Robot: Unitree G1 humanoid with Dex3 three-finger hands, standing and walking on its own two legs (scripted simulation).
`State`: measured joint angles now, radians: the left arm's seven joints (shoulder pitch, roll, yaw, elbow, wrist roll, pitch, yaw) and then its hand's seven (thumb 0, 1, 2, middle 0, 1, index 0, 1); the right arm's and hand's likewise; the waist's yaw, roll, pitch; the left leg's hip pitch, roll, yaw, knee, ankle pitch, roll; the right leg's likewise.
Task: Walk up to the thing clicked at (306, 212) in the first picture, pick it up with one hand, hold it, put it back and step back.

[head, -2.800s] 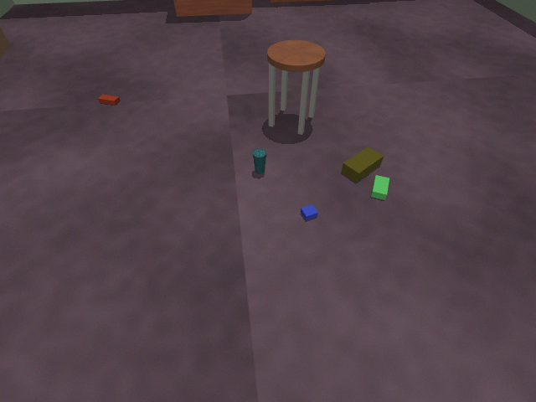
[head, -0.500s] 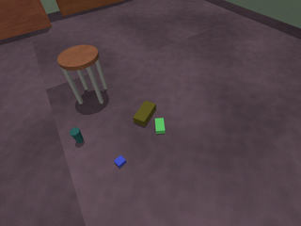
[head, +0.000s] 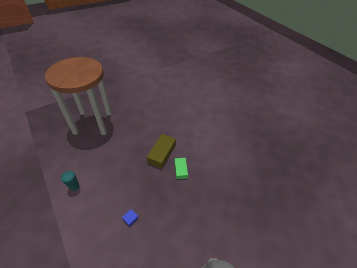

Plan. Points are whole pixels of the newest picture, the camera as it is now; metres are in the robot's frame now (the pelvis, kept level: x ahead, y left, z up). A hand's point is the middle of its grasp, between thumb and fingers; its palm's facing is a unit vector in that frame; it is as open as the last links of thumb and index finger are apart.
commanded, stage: walk up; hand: left
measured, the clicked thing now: (130, 217) +0.51 +0.23 -0.75
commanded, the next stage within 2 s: none
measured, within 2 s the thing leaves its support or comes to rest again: neither
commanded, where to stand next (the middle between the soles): +0.13 +0.01 m, yaw +2 degrees
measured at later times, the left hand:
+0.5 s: hand out of the picture +0.16 +0.25 -0.15, palm faces -0.01 -0.94 -0.33, open 7.4 cm
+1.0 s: hand out of the picture +0.14 +0.25 -0.14, palm faces +0.04 -0.94 -0.34, open 7.4 cm
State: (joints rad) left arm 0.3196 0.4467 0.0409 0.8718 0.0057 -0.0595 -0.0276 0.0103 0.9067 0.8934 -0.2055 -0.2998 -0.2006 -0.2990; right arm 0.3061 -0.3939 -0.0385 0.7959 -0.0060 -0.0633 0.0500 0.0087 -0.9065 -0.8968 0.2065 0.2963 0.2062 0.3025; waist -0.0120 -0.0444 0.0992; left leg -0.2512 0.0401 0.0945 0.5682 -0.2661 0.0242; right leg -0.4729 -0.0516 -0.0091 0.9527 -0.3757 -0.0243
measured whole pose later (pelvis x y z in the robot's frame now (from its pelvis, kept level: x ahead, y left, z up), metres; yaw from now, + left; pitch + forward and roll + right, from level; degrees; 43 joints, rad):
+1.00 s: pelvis +0.07 -0.01 +0.02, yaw +2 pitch -2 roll +0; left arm 0.06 0.34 0.01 1.18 0.01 -0.01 -0.01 0.01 0.91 0.89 -0.21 -0.30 -0.20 -0.30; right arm 0.05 -0.36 0.00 1.13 0.00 -0.01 0.01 0.01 -0.91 -0.90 0.20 0.30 0.20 0.30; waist 0.02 0.01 0.05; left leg -0.07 0.02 0.00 0.35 -0.24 -0.02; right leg -0.19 -0.03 -0.05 0.35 -0.11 0.01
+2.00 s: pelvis -0.01 +0.03 -0.01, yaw +4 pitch -2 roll +0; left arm -0.02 0.41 0.07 0.95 0.04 0.09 0.01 0.01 0.91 0.89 -0.20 -0.30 -0.20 -0.30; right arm 0.18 -0.37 -0.06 1.00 -0.04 0.02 0.00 0.01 -0.91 -0.90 0.20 0.30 0.20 0.30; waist -0.03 -0.09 0.17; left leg -0.27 -0.01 -0.02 0.70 -0.40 0.01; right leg -0.54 0.03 0.15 0.98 -0.45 -0.01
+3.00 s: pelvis +0.00 +0.00 -0.01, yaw +1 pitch -3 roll -1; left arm 0.15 0.38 0.03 0.98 0.02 -0.01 0.01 0.01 0.91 0.89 -0.21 -0.30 -0.20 -0.30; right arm 0.10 -0.36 -0.02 0.90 0.00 0.02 0.01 0.01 -0.91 -0.90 0.21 0.30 0.21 0.30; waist 0.01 0.02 0.14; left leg -0.37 0.02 -0.03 0.69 -0.29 0.00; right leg -0.24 0.01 0.00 0.66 -0.37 0.00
